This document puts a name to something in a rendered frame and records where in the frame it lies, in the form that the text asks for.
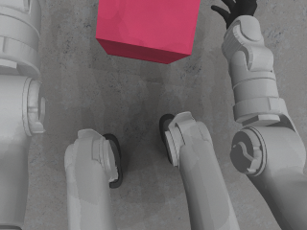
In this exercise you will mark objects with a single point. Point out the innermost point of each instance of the robot left foot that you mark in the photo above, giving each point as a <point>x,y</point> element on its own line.
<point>117,157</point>

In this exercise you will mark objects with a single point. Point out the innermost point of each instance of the robot right upper arm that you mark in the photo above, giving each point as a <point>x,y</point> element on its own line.
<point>273,158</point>

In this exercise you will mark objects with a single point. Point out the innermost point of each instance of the robot left upper arm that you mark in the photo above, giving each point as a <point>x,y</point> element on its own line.
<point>24,112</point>

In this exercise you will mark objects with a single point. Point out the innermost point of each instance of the right robot hand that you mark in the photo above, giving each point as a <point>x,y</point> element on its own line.
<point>241,7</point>

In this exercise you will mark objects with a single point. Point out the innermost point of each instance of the robot foot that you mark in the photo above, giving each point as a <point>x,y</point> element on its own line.
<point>117,157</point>
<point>164,122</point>

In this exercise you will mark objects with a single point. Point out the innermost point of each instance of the robot right foot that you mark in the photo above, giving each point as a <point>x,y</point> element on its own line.
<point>164,122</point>

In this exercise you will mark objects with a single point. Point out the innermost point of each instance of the robot right forearm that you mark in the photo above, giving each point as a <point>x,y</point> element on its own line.
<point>250,67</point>

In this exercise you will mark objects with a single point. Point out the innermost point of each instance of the robot left forearm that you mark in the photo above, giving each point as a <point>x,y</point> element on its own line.
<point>20,27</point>

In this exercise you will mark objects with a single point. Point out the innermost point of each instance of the carton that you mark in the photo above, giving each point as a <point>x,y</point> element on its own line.
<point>159,31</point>

